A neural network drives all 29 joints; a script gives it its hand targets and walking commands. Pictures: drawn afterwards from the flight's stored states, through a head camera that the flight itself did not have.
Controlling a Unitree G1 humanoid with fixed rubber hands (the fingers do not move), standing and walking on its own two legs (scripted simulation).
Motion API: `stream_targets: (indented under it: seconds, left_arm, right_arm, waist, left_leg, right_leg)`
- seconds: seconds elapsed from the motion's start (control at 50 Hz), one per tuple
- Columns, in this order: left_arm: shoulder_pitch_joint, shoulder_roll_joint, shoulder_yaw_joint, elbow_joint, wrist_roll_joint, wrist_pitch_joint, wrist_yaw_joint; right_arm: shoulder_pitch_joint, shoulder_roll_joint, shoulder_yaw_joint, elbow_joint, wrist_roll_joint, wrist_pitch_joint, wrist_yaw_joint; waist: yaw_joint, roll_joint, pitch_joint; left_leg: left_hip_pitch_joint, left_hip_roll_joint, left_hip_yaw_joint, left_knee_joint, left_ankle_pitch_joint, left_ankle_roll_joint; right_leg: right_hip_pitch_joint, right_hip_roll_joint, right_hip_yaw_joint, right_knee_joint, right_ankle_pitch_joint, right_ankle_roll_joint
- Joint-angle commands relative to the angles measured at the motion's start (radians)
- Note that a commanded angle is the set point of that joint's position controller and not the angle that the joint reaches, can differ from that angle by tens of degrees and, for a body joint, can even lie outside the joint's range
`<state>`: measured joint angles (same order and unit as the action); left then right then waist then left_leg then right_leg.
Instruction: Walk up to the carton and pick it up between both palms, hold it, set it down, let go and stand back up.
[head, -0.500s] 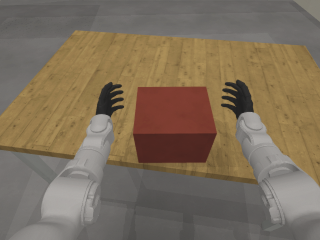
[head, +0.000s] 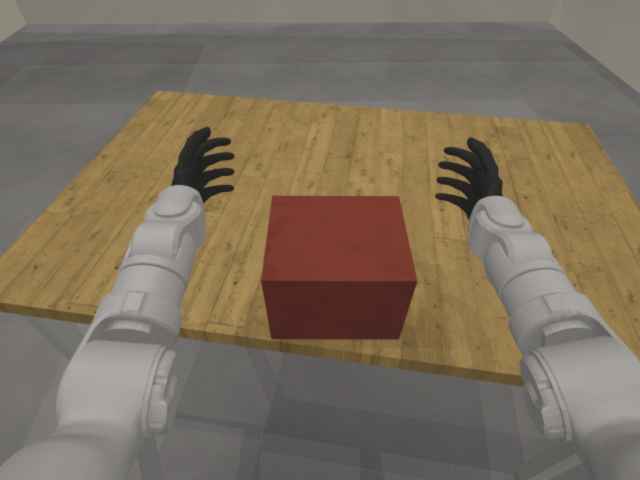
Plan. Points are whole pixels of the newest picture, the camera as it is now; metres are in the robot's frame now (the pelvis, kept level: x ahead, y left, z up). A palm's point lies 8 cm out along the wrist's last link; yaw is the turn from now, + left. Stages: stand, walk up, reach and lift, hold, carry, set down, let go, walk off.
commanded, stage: set down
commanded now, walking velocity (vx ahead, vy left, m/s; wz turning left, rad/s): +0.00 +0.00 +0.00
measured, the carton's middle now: (335, 267) +0.44 +0.01 +0.00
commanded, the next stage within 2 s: none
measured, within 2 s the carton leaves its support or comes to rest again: neither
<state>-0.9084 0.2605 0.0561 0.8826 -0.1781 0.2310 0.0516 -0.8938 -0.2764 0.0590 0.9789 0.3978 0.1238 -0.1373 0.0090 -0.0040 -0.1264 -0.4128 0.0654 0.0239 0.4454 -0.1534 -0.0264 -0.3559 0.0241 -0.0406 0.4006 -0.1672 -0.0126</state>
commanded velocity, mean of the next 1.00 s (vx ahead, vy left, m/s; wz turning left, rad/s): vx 0.00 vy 0.00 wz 0.00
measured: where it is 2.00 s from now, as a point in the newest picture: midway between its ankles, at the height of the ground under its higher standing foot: outside the picture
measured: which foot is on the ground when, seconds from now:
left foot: down 0.00-1.00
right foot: down 0.00-1.00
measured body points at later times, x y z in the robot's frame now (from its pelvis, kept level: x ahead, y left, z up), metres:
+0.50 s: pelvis +0.01 +0.00 +0.01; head -0.01 +0.01 +0.45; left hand +0.36 +0.22 +0.11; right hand +0.37 -0.17 +0.10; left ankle +0.04 +0.13 -0.74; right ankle +0.02 -0.11 -0.74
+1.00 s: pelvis +0.02 +0.01 +0.01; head +0.02 +0.01 +0.46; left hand +0.28 +0.21 +0.05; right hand +0.28 -0.19 +0.04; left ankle +0.04 +0.13 -0.74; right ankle +0.02 -0.11 -0.74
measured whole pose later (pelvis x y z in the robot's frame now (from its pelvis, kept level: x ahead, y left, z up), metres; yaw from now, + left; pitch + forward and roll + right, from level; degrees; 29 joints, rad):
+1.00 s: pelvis +0.02 +0.01 +0.01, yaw -1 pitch -4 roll +0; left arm 0.10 0.13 0.04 0.04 -0.12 0.19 0.03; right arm 0.14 -0.13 -0.02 0.10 0.17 0.02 -0.09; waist 0.04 0.00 0.05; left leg -0.10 0.04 0.07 0.33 -0.16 -0.02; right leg -0.07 0.00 0.00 0.34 -0.19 0.00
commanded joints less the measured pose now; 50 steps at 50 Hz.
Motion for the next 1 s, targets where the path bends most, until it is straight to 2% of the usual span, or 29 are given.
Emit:
stream_targets:
  seconds: [0.0,0.14,0.22,0.32,0.44,0.54,0.6,0.68,0.76,0.86,0.98]
  left_arm:
    - [-0.343,0.131,0.050,-0.216,0.025,0.057,-0.022]
    - [-0.115,0.101,0.102,-0.335,0.100,0.081,-0.062]
    - [-0.051,0.098,0.105,-0.462,0.112,0.066,-0.066]
    - [0.034,0.084,0.076,-0.618,0.085,0.051,-0.050]
    - [0.215,0.046,0.059,-0.751,0.063,0.071,-0.042]
    - [0.422,0.002,0.068,-0.866,0.074,0.097,-0.048]
    - [0.518,-0.017,0.073,-0.921,0.082,0.101,-0.047]
    - [0.605,-0.040,0.064,-0.970,0.081,0.077,-0.032]
    - [0.686,-0.055,0.040,-0.997,0.069,0.027,-0.016]
    - [0.785,-0.051,0.017,-0.998,0.058,-0.043,-0.010]
    - [0.944,-0.041,0.004,-0.987,0.053,-0.130,-0.025]
  right_arm:
    - [-0.394,-0.140,-0.016,-0.200,0.004,0.025,-0.020]
    - [-0.176,-0.085,-0.002,-0.254,-0.002,0.022,-0.021]
    - [-0.099,-0.061,-0.037,-0.379,-0.030,-0.004,-0.020]
    - [0.009,-0.030,-0.090,-0.575,-0.081,-0.021,-0.020]
    - [0.201,0.000,-0.122,-0.736,-0.127,-0.014,-0.028]
    - [0.405,0.022,-0.105,-0.822,-0.137,-0.018,-0.027]
    - [0.497,0.030,-0.093,-0.879,-0.143,-0.028,-0.016]
    - [0.591,0.042,-0.093,-0.962,-0.164,-0.050,0.011]
    - [0.687,0.058,-0.105,-1.030,-0.190,-0.080,0.035]
    - [0.817,0.070,-0.111,-1.046,-0.222,-0.114,0.049]
    - [0.998,0.074,-0.096,-1.019,-0.248,-0.171,0.053]
  waist:
    - [-0.005,-0.005,-0.413]
    - [0.011,0.005,-0.270]
    - [0.006,0.028,-0.224]
    - [-0.013,0.032,-0.198]
    - [-0.028,0.035,-0.174]
    - [-0.017,0.035,-0.118]
    - [-0.001,0.026,-0.059]
    - [0.025,0.015,0.011]
    - [0.035,0.015,0.029]
    - [0.034,0.017,0.018]
    - [0.018,0.002,0.029]
  left_leg:
    - [0.328,-0.077,0.021,-0.038,0.269,0.006]
    - [0.372,-0.086,0.032,-0.074,0.294,-0.002]
    - [0.395,-0.092,0.038,-0.076,0.274,-0.006]
    - [0.405,-0.092,0.037,-0.076,0.211,-0.002]
    - [0.430,-0.084,0.034,-0.087,0.197,-0.001]
    - [0.471,-0.079,0.034,-0.103,0.235,-0.007]
    - [0.466,-0.077,0.037,-0.118,0.210,-0.006]
    - [0.429,-0.074,0.041,-0.139,0.139,0.002]
    - [0.405,-0.073,0.045,-0.146,0.104,0.010]
    - [0.396,-0.074,0.042,-0.143,0.116,0.014]
    - [0.437,-0.074,0.033,-0.135,0.199,0.006]
  right_leg:
    - [0.221,0.038,0.001,-0.069,0.270,0.064]
    - [0.324,0.031,0.011,-0.099,0.282,0.063]
    - [0.309,0.031,0.006,-0.113,0.205,0.064]
    - [0.270,0.028,0.008,-0.119,0.110,0.057]
    - [0.264,0.028,0.015,-0.118,0.109,0.051]
    - [0.287,0.033,0.016,-0.130,0.134,0.050]
    - [0.279,0.033,0.018,-0.141,0.091,0.047]
    - [0.247,0.026,0.027,-0.149,-0.002,0.036]
    - [0.217,0.014,0.042,-0.150,-0.045,0.022]
    - [0.222,-0.001,0.060,-0.148,-0.021,0.014]
    - [0.244,-0.005,0.066,-0.153,0.070,0.016]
